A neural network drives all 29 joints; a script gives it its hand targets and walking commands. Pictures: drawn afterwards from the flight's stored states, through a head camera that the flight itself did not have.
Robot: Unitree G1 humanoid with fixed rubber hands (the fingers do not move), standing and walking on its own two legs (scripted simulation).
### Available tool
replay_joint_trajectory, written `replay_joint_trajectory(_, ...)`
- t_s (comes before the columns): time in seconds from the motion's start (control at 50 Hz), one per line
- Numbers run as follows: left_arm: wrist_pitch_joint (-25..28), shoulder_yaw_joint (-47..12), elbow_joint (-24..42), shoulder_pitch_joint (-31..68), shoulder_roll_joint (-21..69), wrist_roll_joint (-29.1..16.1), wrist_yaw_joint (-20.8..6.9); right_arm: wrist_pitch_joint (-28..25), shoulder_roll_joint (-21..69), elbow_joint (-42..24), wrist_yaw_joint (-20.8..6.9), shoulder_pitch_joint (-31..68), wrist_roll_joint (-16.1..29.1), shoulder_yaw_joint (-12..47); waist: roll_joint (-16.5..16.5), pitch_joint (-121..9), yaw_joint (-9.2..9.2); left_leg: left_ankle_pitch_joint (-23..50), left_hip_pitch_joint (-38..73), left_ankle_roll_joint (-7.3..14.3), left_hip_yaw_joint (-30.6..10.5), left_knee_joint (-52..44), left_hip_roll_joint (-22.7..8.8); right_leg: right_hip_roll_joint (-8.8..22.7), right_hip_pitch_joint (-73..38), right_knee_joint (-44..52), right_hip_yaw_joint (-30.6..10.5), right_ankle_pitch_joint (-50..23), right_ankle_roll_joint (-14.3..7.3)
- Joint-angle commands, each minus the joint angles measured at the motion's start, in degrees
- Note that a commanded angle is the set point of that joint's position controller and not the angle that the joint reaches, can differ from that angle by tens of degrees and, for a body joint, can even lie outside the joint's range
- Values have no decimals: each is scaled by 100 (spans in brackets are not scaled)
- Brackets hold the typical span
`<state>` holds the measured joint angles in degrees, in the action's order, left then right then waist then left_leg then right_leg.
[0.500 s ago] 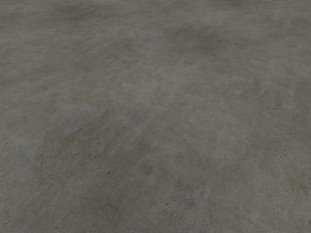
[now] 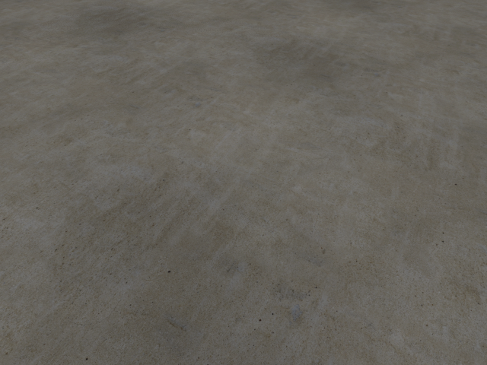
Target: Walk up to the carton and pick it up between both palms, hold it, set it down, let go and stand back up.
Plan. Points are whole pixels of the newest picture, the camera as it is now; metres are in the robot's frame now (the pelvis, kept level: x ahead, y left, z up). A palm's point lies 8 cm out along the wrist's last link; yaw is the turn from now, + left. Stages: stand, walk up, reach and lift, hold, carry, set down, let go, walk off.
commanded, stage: stand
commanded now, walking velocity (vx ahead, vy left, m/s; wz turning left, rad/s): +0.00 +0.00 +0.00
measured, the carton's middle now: out of the picture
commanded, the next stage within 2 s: walk up in 1.24 s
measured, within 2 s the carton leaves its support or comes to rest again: neither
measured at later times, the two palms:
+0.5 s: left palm out of the picture +0.09 +0.26 -0.11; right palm out of the picture +0.07 -0.26 -0.10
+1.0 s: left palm out of the picture +0.09 +0.26 -0.11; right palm out of the picture +0.06 -0.26 -0.11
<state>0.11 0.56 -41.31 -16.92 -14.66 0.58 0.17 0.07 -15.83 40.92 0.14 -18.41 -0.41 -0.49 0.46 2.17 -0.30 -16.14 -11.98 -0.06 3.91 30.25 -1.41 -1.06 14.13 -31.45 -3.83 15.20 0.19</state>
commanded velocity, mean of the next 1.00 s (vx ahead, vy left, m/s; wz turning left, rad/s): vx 0.00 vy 0.00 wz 0.00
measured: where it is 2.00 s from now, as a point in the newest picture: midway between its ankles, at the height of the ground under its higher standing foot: outside the picture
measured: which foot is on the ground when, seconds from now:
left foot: down 0.00-1.00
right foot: down 0.00-1.00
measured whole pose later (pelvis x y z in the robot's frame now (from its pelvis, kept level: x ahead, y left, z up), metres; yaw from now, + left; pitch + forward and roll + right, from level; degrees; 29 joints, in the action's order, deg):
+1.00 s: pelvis +0.00 +0.00 +0.00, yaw -1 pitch -2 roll +0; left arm 0.0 0.5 -43.2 -17.1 -14.6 0.5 0.5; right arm 0.1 -16.0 42.4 0.4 -19.0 -0.3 -0.3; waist 0.5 2.0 -0.4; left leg -16.4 -11.2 0.3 5.1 29.7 -1.5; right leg -1.2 13.7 -30.8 -5.0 14.9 0.6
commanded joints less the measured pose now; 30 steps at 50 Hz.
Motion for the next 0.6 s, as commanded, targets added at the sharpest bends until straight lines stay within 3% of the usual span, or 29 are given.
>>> replay_joint_trajectory(0.0, 111, 207, 417, -45, -802, -17, 32, -98, -743, -399, 31, -99, 7, -221, 39, -79, -4, 376, 52, 197, -560, -604, -489, 491, 200, 663, -540, -713, -187)
replay_joint_trajectory(0.58, 79, 188, 317, -79, -780, -11, 50, -78, -763, -295, 50, -169, 11, -193, 27, 95, -3, 165, -26, 209, -535, -718, -523, 443, 243, 689, -596, -565, -153)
